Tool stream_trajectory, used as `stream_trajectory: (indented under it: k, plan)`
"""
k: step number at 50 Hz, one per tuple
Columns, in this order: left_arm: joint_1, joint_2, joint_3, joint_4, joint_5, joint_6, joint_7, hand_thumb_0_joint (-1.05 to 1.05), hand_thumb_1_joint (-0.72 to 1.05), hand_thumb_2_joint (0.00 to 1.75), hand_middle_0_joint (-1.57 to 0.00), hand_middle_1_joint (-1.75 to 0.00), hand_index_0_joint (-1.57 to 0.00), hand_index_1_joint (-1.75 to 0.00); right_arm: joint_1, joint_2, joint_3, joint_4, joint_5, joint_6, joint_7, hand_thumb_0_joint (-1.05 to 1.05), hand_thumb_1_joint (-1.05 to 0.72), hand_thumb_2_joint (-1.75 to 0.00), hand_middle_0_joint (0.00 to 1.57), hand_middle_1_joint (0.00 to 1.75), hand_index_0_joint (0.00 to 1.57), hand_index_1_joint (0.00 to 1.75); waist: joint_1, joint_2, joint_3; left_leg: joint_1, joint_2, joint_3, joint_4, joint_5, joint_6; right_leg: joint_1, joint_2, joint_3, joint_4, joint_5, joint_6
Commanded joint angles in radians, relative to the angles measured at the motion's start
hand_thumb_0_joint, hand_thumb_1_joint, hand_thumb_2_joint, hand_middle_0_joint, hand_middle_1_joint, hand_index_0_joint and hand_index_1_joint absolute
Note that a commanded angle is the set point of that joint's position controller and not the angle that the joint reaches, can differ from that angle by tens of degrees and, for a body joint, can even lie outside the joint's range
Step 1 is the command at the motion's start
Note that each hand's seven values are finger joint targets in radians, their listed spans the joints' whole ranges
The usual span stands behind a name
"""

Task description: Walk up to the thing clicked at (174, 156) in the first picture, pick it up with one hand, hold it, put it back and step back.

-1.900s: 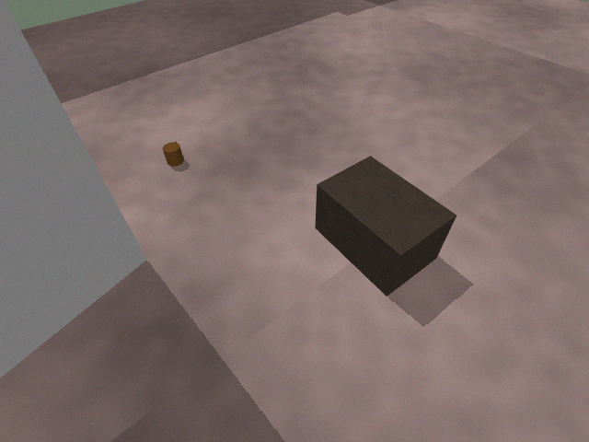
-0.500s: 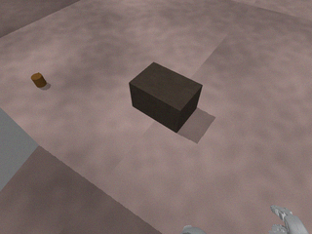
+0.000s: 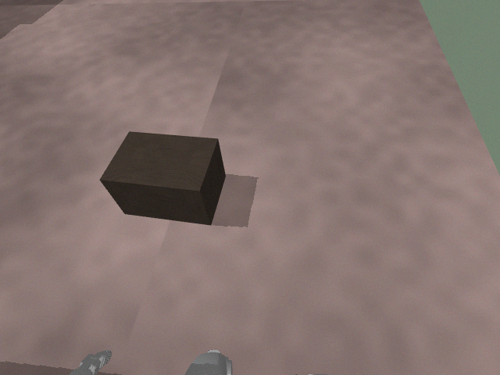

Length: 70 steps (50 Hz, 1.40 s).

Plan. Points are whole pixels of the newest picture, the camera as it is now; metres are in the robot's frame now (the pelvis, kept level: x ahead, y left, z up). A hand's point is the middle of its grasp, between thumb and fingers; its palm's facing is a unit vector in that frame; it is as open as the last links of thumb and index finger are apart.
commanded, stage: walk up
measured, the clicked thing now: out of the picture +0.80 +1.60 -0.71
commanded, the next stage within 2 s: stand in 1.60 s
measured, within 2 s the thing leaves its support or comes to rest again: neither
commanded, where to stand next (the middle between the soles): +0.04 +0.01 m, yaw -27 degrees
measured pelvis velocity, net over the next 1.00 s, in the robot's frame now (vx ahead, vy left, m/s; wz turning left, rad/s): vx -0.02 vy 0.02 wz -0.44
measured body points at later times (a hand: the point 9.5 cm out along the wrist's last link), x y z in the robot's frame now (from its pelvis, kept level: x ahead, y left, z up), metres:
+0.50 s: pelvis -0.02 +0.00 -0.02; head +0.02 -0.02 +0.43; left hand +0.14 +0.30 -0.12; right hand -0.03 -0.35 -0.12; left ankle +0.06 +0.14 -0.71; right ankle -0.05 -0.12 -0.73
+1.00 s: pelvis -0.02 +0.02 -0.01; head +0.01 +0.01 +0.43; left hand +0.20 +0.27 -0.12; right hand -0.08 -0.30 -0.13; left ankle +0.06 +0.13 -0.73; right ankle -0.05 -0.10 -0.73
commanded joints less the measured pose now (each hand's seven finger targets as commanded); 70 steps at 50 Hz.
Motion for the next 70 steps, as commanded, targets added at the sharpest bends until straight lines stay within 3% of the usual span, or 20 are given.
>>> stream_trajectory:
  k: [1, 5, 7, 8, 12, 17, 20, 21, 23, 24, 26, 36, 39, 47, 49, 50, 51, 56, 58, 70]
  plan:
    - [0.000, 0.285, 0.103, -0.110, 0.017, -0.011, 0.022, 0.00, 0.90, 0.90, -0.20, -0.30, -0.20, -0.30, 0.003, -0.164, -0.062, -0.094, 0.001, -0.037, -0.033, 0.00, -0.90, -0.90, 0.20, 0.30, 0.20, 0.30, 0.029, -0.223, -0.143, 0.101, -0.043, 0.016, -0.113, 0.064, 0.026, -0.077, -0.171, 0.215, -0.110, 0.436, -0.188]
    - [-0.064, 0.249, 0.093, -0.146, 0.002, 0.015, 0.019, 0.00, 0.90, 0.90, -0.20, -0.30, -0.20, -0.30, 0.126, -0.160, -0.073, -0.055, -0.011, -0.056, -0.051, 0.00, -0.90, -0.90, 0.20, 0.30, 0.20, 0.30, -0.047, -0.160, -0.164, 0.351, -0.081, 0.027, -0.414, 0.249, 0.051, -0.228, -0.112, 0.212, 0.054, 0.312, -0.110]
    - [0.036, 0.159, 0.069, -0.142, -0.003, 0.021, 0.022, 0.00, 0.90, 0.90, -0.20, -0.30, -0.20, -0.30, 0.088, -0.291, -0.101, -0.085, -0.032, -0.072, -0.064, 0.00, -0.90, -0.90, 0.20, 0.30, 0.20, 0.30, 0.001, 0.188, -0.155, 0.370, 0.327, -0.485, -0.661, 0.228, 0.161, -0.366, 0.113, 0.055, 0.417, -0.260, 0.011]
    - [0.038, 0.263, 0.088, -0.119, 0.012, 0.026, 0.035, 0.00, 0.90, 0.90, -0.20, -0.30, -0.20, -0.30, 0.030, -0.364, -0.118, -0.102, -0.006, -0.074, -0.054, 0.00, -0.90, -0.90, 0.20, 0.30, 0.20, 0.30, -0.009, 0.198, -0.164, 0.254, 0.494, -0.623, -0.712, 0.214, 0.320, -0.323, 0.040, 0.052, 0.596, -0.315, 0.024]
    - [0.063, 0.268, 0.116, -0.045, -0.004, 0.018, -0.002, 0.00, 0.90, 0.90, -0.20, -0.30, -0.20, -0.30, -0.020, -0.269, -0.084, -0.110, -0.016, -0.084, -0.059, 0.00, -0.90, -0.90, 0.20, 0.30, 0.20, 0.30, 0.023, 0.141, -0.118, 0.186, 0.251, -0.224, -0.608, 0.255, 0.228, -0.268, -0.031, 0.021, 0.611, -0.154, 0.020]
    - [0.029, 0.233, 0.107, -0.036, -0.003, 0.004, -0.033, 0.00, 0.90, 0.90, -0.20, -0.30, -0.20, -0.30, 0.037, -0.302, -0.084, -0.115, -0.040, -0.077, -0.039, 0.00, -0.90, -0.90, 0.20, 0.30, 0.20, 0.30, -0.021, 0.197, -0.177, 0.247, 0.233, -0.124, -0.548, 0.148, 0.231, -0.152, -0.049, -0.110, 0.242, -0.263, 0.033]
    - [0.160, 0.216, 0.106, 0.046, 0.003, -0.018, -0.011, 0.00, 0.90, 0.90, -0.20, -0.30, -0.20, -0.30, -0.027, -0.286, -0.077, -0.131, -0.026, -0.055, -0.031, 0.00, -0.90, -0.90, 0.20, 0.30, 0.20, 0.30, 0.055, 0.162, -0.201, 0.134, 0.219, -0.041, -0.375, 0.222, 0.189, 0.071, -0.008, -0.181, -0.093, -0.075, 0.004]
    - [0.184, 0.251, 0.121, 0.063, 0.012, -0.031, 0.000, 0.00, 0.90, 0.90, -0.20, -0.30, -0.20, -0.30, -0.007, -0.228, -0.057, -0.129, -0.019, -0.048, -0.030, 0.00, -0.90, -0.90, 0.20, 0.30, 0.20, 0.30, 0.073, 0.039, -0.202, 0.032, 0.171, 0.014, -0.203, 0.205, 0.140, 0.174, -0.015, -0.104, -0.164, -0.064, -0.006]
    - [0.111, 0.404, 0.140, 0.012, 0.026, -0.041, 0.015, 0.00, 0.90, 0.90, -0.20, -0.30, -0.20, -0.30, -0.098, -0.183, -0.037, -0.163, -0.004, -0.039, -0.048, 0.00, -0.90, -0.90, 0.20, 0.30, 0.20, 0.30, 0.081, -0.269, -0.112, -0.211, 0.019, 0.003, 0.052, -0.148, 0.027, 0.040, -0.385, 0.555, -0.276, 0.002, -0.241]
    - [0.082, 0.392, 0.136, 0.008, 0.015, -0.043, 0.018, 0.00, 0.90, 0.90, -0.20, -0.30, -0.20, -0.30, -0.109, -0.225, -0.051, -0.140, -0.007, -0.038, -0.053, 0.00, -0.90, -0.90, 0.20, 0.30, 0.20, 0.30, 0.063, -0.187, -0.067, -0.139, 0.048, -0.054, 0.109, -0.144, 0.024, -0.070, -0.405, 0.536, -0.267, 0.025, -0.271]
    - [0.038, 0.324, 0.105, 0.020, 0.007, -0.055, 0.028, 0.00, 0.90, 0.90, -0.20, -0.30, -0.20, -0.30, -0.055, -0.217, -0.048, -0.081, 0.008, -0.046, -0.043, 0.00, -0.90, -0.90, 0.20, 0.30, 0.20, 0.30, 0.019, -0.129, -0.079, -0.132, 0.049, -0.039, 0.059, -0.054, 0.033, 0.016, -0.280, 0.341, -0.149, 0.214, -0.207]
    - [0.008, 0.291, 0.069, 0.015, -0.013, -0.058, 0.042, 0.00, 0.90, 0.90, -0.20, -0.30, -0.20, -0.30, 0.044, -0.182, -0.049, 0.005, -0.013, -0.067, -0.038, 0.00, -0.90, -0.90, 0.20, 0.30, 0.20, 0.30, -0.037, -0.172, -0.194, 0.266, -0.043, 0.029, -0.410, 0.155, 0.058, -0.106, -0.182, 0.206, 0.065, 0.418, -0.136]
    - [0.021, 0.270, 0.055, 0.036, -0.016, -0.054, 0.062, 0.00, 0.90, 0.90, -0.20, -0.30, -0.20, -0.30, -0.014, -0.324, -0.083, -0.010, -0.010, -0.081, -0.032, 0.00, -0.90, -0.90, 0.20, 0.30, 0.20, 0.30, -0.029, 0.153, -0.195, 0.303, 0.403, -0.531, -0.609, 0.278, 0.328, -0.269, 0.000, 0.002, 0.426, -0.311, 0.013]
    - [0.104, 0.199, 0.060, 0.150, -0.009, -0.075, 0.030, 0.00, 0.90, 0.90, -0.20, -0.30, -0.20, -0.30, -0.100, -0.234, -0.030, 0.007, -0.015, -0.056, -0.023, 0.00, -0.90, -0.90, 0.20, 0.30, 0.20, 0.30, 0.051, 0.154, -0.160, 0.167, 0.163, -0.095, -0.427, 0.390, 0.170, 0.062, -0.006, -0.159, -0.080, -0.021, 0.003]
    - [0.098, 0.255, 0.079, 0.157, 0.009, -0.089, 0.042, 0.00, 0.90, 0.90, -0.20, -0.30, -0.20, -0.30, -0.076, -0.162, -0.006, 0.010, 0.002, -0.053, -0.022, 0.00, -0.90, -0.90, 0.20, 0.30, 0.20, 0.30, 0.061, 0.025, -0.202, 0.033, 0.122, -0.056, -0.281, 0.357, 0.091, 0.230, -0.093, 0.048, -0.148, 0.102, -0.047]
    - [0.046, 0.311, 0.083, 0.138, 0.012, -0.097, 0.044, 0.00, 0.90, 0.90, -0.20, -0.30, -0.20, -0.30, -0.074, -0.117, 0.010, 0.006, 0.007, -0.049, -0.022, 0.00, -0.90, -0.90, 0.20, 0.30, 0.20, 0.30, 0.041, -0.113, -0.180, -0.041, 0.026, 0.013, -0.191, 0.143, 0.030, 0.174, -0.300, 0.376, -0.220, 0.083, -0.138]
    - [-0.016, 0.352, 0.082, 0.131, 0.007, -0.093, 0.041, 0.00, 0.90, 0.90, -0.20, -0.30, -0.20, -0.30, -0.104, -0.171, -0.013, 0.025, 0.003, -0.041, -0.038, 0.00, -0.90, -0.90, 0.20, 0.30, 0.20, 0.30, 0.033, -0.132, -0.141, 0.066, 0.026, -0.005, -0.135, -0.110, 0.035, -0.009, -0.389, 0.422, -0.205, 0.129, -0.248]
    - [-0.145, 0.260, 0.048, 0.144, -0.002, -0.072, 0.028, 0.00, 0.90, 0.90, -0.20, -0.30, -0.20, -0.30, 0.004, -0.171, -0.020, 0.133, 0.001, -0.063, -0.027, 0.00, -0.90, -0.90, 0.20, 0.30, 0.20, 0.30, -0.033, -0.155, -0.130, 0.301, 0.026, -0.006, -0.450, 0.188, 0.063, -0.150, -0.183, 0.128, -0.121, 0.071, -0.081]
    - [-0.093, 0.218, 0.034, 0.179, -0.009, -0.063, 0.022, 0.00, 0.90, 0.90, -0.20, -0.30, -0.20, -0.30, -0.090, -0.228, -0.025, 0.120, -0.003, -0.072, -0.022, 0.00, -0.90, -0.90, 0.20, 0.30, 0.20, 0.30, 0.020, -0.037, -0.138, 0.209, 0.144, -0.196, -0.569, 0.004, 0.131, -0.096, -0.079, 0.043, -0.063, -0.079, -0.031]
    - [-0.157, 0.214, 0.021, 0.305, -0.021, -0.066, 0.021, 0.00, 0.90, 0.90, -0.20, -0.30, -0.20, -0.30, -0.163, -0.191, 0.013, 0.237, 0.006, -0.079, -0.023, 0.00, -0.90, -0.90, 0.20, 0.30, 0.20, 0.30, 0.027, -0.031, -0.187, 0.292, 0.096, -0.039, -0.606, 0.276, 0.073, 0.069, -0.118, 0.063, -0.159, 0.256, -0.025]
